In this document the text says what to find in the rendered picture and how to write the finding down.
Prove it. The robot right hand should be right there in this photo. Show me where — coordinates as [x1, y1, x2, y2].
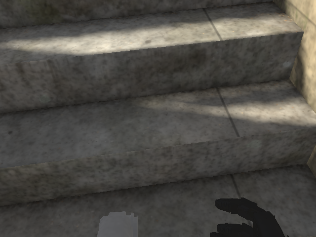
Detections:
[209, 197, 289, 237]

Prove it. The robot left thigh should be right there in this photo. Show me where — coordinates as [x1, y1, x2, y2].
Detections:
[97, 211, 138, 237]

